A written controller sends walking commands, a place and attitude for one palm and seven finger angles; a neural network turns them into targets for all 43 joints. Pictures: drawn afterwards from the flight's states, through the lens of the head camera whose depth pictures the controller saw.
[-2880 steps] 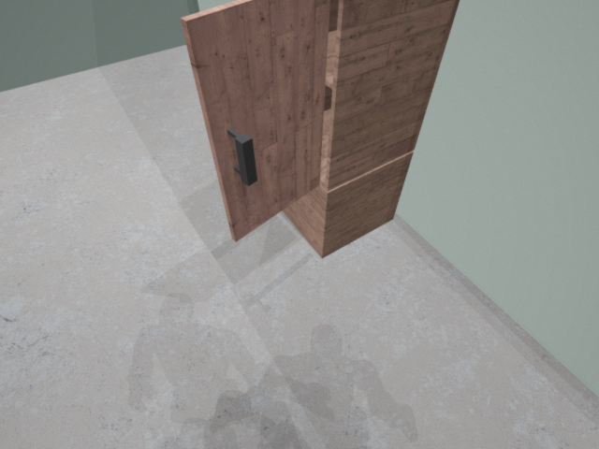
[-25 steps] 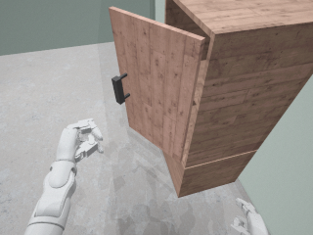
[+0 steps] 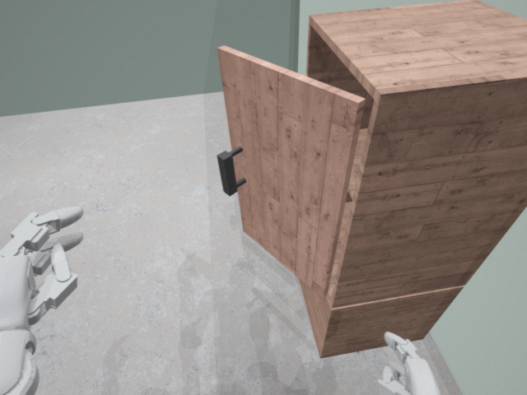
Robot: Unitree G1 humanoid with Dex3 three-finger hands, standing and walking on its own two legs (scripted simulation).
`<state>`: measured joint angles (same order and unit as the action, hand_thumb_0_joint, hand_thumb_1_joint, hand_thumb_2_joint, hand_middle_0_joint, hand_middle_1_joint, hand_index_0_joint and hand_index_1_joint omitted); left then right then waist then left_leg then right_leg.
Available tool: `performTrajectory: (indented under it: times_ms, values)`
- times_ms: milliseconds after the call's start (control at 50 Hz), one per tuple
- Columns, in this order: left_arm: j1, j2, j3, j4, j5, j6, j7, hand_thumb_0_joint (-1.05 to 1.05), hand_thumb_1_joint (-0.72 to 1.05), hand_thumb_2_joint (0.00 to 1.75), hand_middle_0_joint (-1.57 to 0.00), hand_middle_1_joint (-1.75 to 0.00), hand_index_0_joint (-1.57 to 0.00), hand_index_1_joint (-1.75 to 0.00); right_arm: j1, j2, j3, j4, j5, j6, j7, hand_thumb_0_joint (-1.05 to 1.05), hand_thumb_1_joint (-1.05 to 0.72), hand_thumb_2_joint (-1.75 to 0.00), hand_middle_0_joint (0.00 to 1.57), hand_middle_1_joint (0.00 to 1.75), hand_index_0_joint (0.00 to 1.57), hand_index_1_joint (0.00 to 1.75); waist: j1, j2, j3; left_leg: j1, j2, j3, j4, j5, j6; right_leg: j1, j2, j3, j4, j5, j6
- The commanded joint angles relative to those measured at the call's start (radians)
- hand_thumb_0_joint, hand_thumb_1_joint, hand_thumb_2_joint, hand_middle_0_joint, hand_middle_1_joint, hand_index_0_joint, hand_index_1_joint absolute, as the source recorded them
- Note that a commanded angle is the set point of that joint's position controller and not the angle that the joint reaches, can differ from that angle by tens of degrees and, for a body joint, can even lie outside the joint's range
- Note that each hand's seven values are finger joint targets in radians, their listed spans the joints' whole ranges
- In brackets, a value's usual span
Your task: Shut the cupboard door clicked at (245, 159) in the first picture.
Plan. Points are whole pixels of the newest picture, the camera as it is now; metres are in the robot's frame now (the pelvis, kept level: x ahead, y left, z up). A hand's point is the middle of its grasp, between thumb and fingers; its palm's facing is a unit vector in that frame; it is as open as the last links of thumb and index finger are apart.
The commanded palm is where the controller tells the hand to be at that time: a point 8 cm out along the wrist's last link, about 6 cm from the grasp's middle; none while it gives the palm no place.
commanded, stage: draw the hand back to the body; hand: left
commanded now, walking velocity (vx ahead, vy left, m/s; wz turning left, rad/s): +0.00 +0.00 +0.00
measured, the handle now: (234, 170) +0.64 +0.16 -0.04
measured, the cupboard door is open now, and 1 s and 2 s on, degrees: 34 34 34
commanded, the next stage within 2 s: step back with the hand held close in 0.42 s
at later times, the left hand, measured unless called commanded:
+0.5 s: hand (75, 277) +0.19 +0.24 +0.16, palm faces +0.45 -0.79 -0.41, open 7.4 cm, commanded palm +0.14 +0.28 +0.17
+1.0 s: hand (22, 299) +0.17 +0.29 +0.16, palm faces +0.38 -0.77 -0.51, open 7.4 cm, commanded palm +0.10 +0.32 +0.17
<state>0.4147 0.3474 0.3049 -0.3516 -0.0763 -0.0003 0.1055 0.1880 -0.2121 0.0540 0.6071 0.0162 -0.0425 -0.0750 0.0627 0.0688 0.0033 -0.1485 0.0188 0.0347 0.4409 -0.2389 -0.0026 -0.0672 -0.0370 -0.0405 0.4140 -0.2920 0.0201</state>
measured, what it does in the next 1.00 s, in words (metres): stands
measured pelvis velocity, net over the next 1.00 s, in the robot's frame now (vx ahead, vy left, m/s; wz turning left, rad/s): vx -0.04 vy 0.02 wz -0.02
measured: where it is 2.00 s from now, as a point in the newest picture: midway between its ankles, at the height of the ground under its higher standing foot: outside the picture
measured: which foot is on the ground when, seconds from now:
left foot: down 0.00-1.00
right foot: down 0.00-1.00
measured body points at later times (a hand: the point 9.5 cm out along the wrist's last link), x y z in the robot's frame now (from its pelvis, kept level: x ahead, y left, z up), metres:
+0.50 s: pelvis +0.00 -0.02 +0.00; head -0.02 -0.05 +0.45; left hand +0.17 +0.28 +0.19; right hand +0.19 -0.24 -0.08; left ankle +0.00 +0.12 -0.74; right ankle -0.04 -0.13 -0.74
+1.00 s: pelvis -0.04 +0.02 +0.00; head -0.03 +0.02 +0.44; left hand +0.14 +0.33 +0.19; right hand +0.14 -0.21 -0.08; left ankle +0.00 +0.12 -0.74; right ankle -0.04 -0.13 -0.74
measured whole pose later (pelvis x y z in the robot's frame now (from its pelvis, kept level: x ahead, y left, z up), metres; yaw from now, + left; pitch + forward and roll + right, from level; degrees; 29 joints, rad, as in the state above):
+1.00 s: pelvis -0.04 +0.02 +0.00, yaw -1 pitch +1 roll -1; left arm 0.55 0.46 0.44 -0.47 -0.08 -0.12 0.13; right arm 0.15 -0.21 0.01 0.54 0.02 0.04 -0.10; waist 0.00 0.02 0.01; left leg -0.32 0.01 0.06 0.50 -0.20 0.03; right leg -0.25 -0.05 -0.01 0.47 -0.24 0.05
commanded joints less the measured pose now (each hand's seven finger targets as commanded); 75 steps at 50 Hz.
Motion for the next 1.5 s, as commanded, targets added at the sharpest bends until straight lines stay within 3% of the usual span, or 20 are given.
performTrajectory:
  times_ms: [0, 120, 280, 480, 520, 540, 600, 700, 800, 940, 1080, 1180, 1240, 1300, 1340, 1380, 1420, 1440, 1460, 1480]
  values:
    - [-0.02, 0.217, 0.179, -0.29, 0.003, -0.091, 0.023, 0.0, 0.9, 0.9, -0.23, -0.33, -0.23, -0.33, -0.138, -0.097, -0.054, -0.168, 0.003, -0.079, -0.004, 0.0, -0.9, -0.9, 0.2, 0.3, 0.2, 0.3, 0.005, 0.025, -0.108, 0.084, -0.006, -0.003, -0.048, 0.276, 0.018, -0.026, 0.033, -0.018, -0.039, 0.298, -0.027]
    - [-0.065, 0.157, 0.129, -0.155, 0.003, -0.085, 0.016, 0.0, 0.9, 0.9, -0.2, -0.3, -0.2, -0.3, -0.124, -0.116, -0.067, -0.141, 0.007, -0.082, -0.011, 0.0, -0.9, -0.9, 0.2, 0.3, 0.2, 0.3, -0.02, -0.073, 0.032, 0.061, -0.006, 0.006, -0.062, 0.15, 0.033, -0.123, 0.03, -0.013, -0.085, 0.173, -0.011]
    - [-0.083, 0.239, 0.183, -0.286, 0.014, -0.121, 0.029, 0.0, 0.9, 0.9, -0.2, -0.3, -0.2, -0.3, -0.146, -0.107, -0.07, -0.142, -0.005, -0.114, -0.026, 0.0, -0.9, -0.9, 0.2, 0.3, 0.2, 0.3, 0.011, 0.009, -0.138, 0.121, -0.024, 0.018, -0.033, 0.239, 0.041, -0.03, 0.02, 0.006, -0.065, 0.293, -0.014]
    - [0.002, 0.178, 0.176, -0.141, -0.001, -0.109, 0.009, 0.0, 0.9, 0.9, -0.2, -0.3, -0.2, -0.3, -0.134, -0.099, -0.072, -0.133, 0.002, -0.1, -0.02, 0.0, -0.9, -0.9, 0.2, 0.3, 0.2, 0.3, 0.004, -0.046, 0.015, 0.075, -0.01, 0.028, -0.054, 0.216, 0.033, -0.087, 0.029, 0.003, -0.092, 0.265, -0.008]
    - [-0.017, 0.172, 0.164, -0.161, -0.003, -0.112, 0.005, 0.0, 0.9, 0.9, -0.2, -0.3, -0.2, -0.3, -0.131, -0.102, -0.076, -0.141, 0.003, -0.092, -0.018, 0.0, -0.9, -0.9, 0.2, 0.3, 0.2, 0.3, 0.0, -0.058, -0.017, 0.087, -0.007, 0.028, -0.056, 0.22, 0.036, -0.075, 0.026, 0.001, -0.081, 0.266, -0.005]
    - [-0.113, 0.276, 0.242, -0.214, 0.009, -0.152, 0.012, 0.0, 0.9, 0.9, -0.2, -0.3, -0.2, -0.3, -0.135, -0.13, -0.085, -0.158, 0.002, -0.068, -0.014, 0.0, -0.9, -0.9, 0.2, 0.3, 0.2, 0.3, -0.039, -0.056, 0.004, 0.017, 0.009, 0.017, 0.035, 0.177, 0.046, -0.162, -0.042, 0.068, -0.132, 0.327, -0.009]
    - [-0.019, 0.223, 0.18, -0.189, 0.017, -0.17, 0.008, 0.0, 0.9, 0.9, -0.2, -0.3, -0.2, -0.3, -0.148, -0.108, -0.085, -0.15, -0.003, -0.037, -0.015, 0.0, -0.9, -0.9, 0.2, 0.3, 0.2, 0.3, -0.048, -0.112, -0.048, -0.023, -0.005, 0.009, 0.1, 0.145, 0.037, -0.152, -0.11, 0.087, -0.108, 0.448, -0.026]
    - [0.077, 0.265, 0.236, -0.32, 0.007, -0.185, 0.03, 0.0, 0.9, 0.9, -0.2, -0.3, -0.2, -0.3, -0.131, -0.123, -0.097, -0.189, -0.005, -0.001, -0.03, 0.0, -0.9, -0.9, 0.2, 0.3, 0.2, 0.3, -0.053, 0.003, -0.204, 0.04, 0.027, -0.009, 0.041, 0.44, 0.033, -0.077, -0.053, 0.015, 0.025, 0.535, -0.013]
    - [0.135, 0.284, 0.274, -0.349, -0.004, -0.176, 0.041, 0.0, 0.9, 0.9, -0.2, -0.3, -0.2, -0.3, -0.117, -0.128, -0.101, -0.22, -0.002, 0.034, -0.036, 0.0, -0.9, -0.9, 0.2, 0.3, 0.2, 0.3, -0.051, -0.002, -0.244, 0.022, 0.058, -0.035, 0.027, 0.596, 0.028, -0.045, -0.013, -0.001, 0.091, 0.555, -0.003]
    - [0.166, 0.25, 0.252, -0.285, -0.006, -0.181, 0.045, 0.0, 0.9, 0.9, -0.2, -0.3, -0.2, -0.3, -0.11, -0.15, -0.107, -0.224, 0.001, 0.037, -0.033, 0.0, -0.9, -0.9, 0.2, 0.3, 0.2, 0.3, -0.055, 0.015, -0.169, -0.171, 0.09, -0.075, -0.065, 0.263, 0.041, -0.045, 0.011, 0.012, 0.094, 0.319, 0.007]
    - [0.094, 0.277, 0.289, -0.337, 0.031, -0.231, 0.048, 0.0, 0.9, 0.9, -0.2, -0.3, -0.2, -0.3, -0.121, -0.169, -0.105, -0.225, -0.002, -0.005, -0.038, 0.0, -0.9, -0.9, 0.2, 0.3, 0.2, 0.3, -0.054, 0.1, -0.099, -0.565, 0.129, -0.166, -0.207, -0.375, 0.1, 0.137, 0.061, 0.022, 0.205, 0.153, 0.017]
    - [0.05, 0.278, 0.297, -0.371, 0.054, -0.262, 0.05, 0.0, 0.9, 0.9, -0.2, -0.3, -0.2, -0.3, -0.107, -0.172, -0.109, -0.214, -0.011, -0.045, -0.036, 0.0, -0.9, -0.9, 0.2, 0.3, 0.2, 0.3, -0.055, 0.164, -0.079, -0.666, 0.154, -0.188, -0.207, -0.517, 0.116, 0.152, 0.093, 0.024, 0.274, 0.071, 0.014]
    - [0.055, 0.25, 0.277, -0.372, 0.048, -0.277, 0.05, 0.0, 0.9, 0.9, -0.2, -0.3, -0.2, -0.3, -0.085, -0.156, -0.112, -0.21, -0.01, -0.061, -0.031, 0.0, -0.9, -0.9, 0.2, 0.3, 0.2, 0.3, -0.059, 0.099, -0.071, -0.614, 0.105, -0.132, -0.092, -0.502, 0.088, 0.032, 0.062, 0.081, 0.19, -0.052, -0.014]
    - [0.071, 0.258, 0.254, -0.368, 0.031, -0.283, 0.06, 0.0, 0.9, 0.9, -0.2, -0.3, -0.2, -0.3, -0.053, -0.111, -0.112, -0.172, -0.016, -0.063, -0.019, 0.0, -0.9, -0.9, 0.2, 0.3, 0.2, 0.3, -0.068, -0.152, -0.047, -0.249, -0.026, -0.014, 0.34, -0.234, -0.01, -0.461, -0.175, 0.394, -0.173, -0.38, -0.14]
    - [0.029, 0.254, 0.223, -0.362, 0.034, -0.27, 0.079, 0.0, 0.9, 0.9, -0.2, -0.3, -0.2, -0.3, -0.056, -0.106, -0.111, -0.135, -0.023, -0.051, -0.007, 0.0, -0.9, -0.9, 0.2, 0.3, 0.2, 0.3, -0.068, -0.255, -0.06, -0.175, -0.016, -0.023, 0.572, -0.178, -0.019, -0.538, -0.284, 0.425, -0.219, -0.273, -0.194]
    - [-0.052, 0.259, 0.216, -0.352, 0.034, -0.259, 0.085, 0.0, 0.9, 0.9, -0.2, -0.3, -0.2, -0.3, -0.052, -0.105, -0.101, -0.125, -0.029, -0.051, -0.011, 0.0, -0.9, -0.9, 0.2, 0.3, 0.2, 0.3, -0.08, -0.221, -0.047, -0.155, 0.002, -0.031, 0.464, -0.184, -0.004, -0.533, -0.239, 0.333, -0.173, -0.161, -0.149]
    - [-0.073, 0.251, 0.203, -0.312, 0.033, -0.256, 0.087, 0.0, 0.9, 0.9, -0.2, -0.3, -0.2, -0.3, -0.058, -0.107, -0.085, -0.121, -0.018, -0.052, -0.026, 0.0, -0.9, -0.9, 0.2, 0.3, 0.2, 0.3, -0.087, -0.136, 0.017, -0.105, 0.0, -0.024, 0.115, -0.122, 0.005, -0.534, -0.111, 0.188, -0.051, -0.123, -0.064]
    - [-0.083, 0.245, 0.2, -0.317, 0.029, -0.266, 0.086, 0.0, 0.9, 0.9, -0.2, -0.3, -0.2, -0.3, -0.067, -0.134, -0.09, -0.125, -0.011, -0.061, -0.034, 0.0, -0.9, -0.9, 0.2, 0.3, 0.2, 0.3, -0.084, 0.009, 0.035, -0.18, 0.068, -0.116, -0.057, -0.17, 0.037, -0.486, -0.023, 0.135, 0.091, -0.116, -0.028]
    - [-0.083, 0.239, 0.219, -0.323, 0.035, -0.277, 0.091, 0.0, 0.9, 0.9, -0.2, -0.3, -0.2, -0.3, -0.08, -0.162, -0.097, -0.14, -0.011, -0.072, -0.043, 0.0, -0.9, -0.9, 0.2, 0.3, 0.2, 0.3, -0.073, 0.204, 0.022, -0.369, 0.237, -0.303, -0.204, -0.235, 0.105, -0.339, 0.07, 0.059, 0.33, -0.079, 0.011]
    - [-0.099, 0.255, 0.239, -0.324, 0.049, -0.283, 0.095, 0.0, 0.9, 0.9, -0.2, -0.3, -0.2, -0.3, -0.087, -0.144, -0.106, -0.139, -0.02, -0.083, -0.049, 0.0, -0.9, -0.9, 0.2, 0.3, 0.2, 0.3, -0.069, 0.238, -0.012, -0.459, 0.338, -0.404, -0.255, -0.208, 0.156, -0.247, 0.102, 0.066, 0.536, -0.097, 0.015]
